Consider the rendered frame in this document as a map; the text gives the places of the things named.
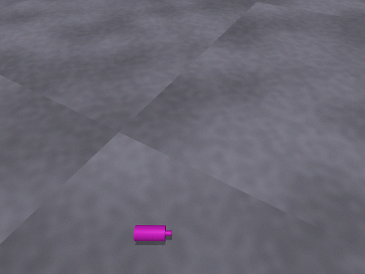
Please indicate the bottle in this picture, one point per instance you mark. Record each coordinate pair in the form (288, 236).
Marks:
(151, 233)

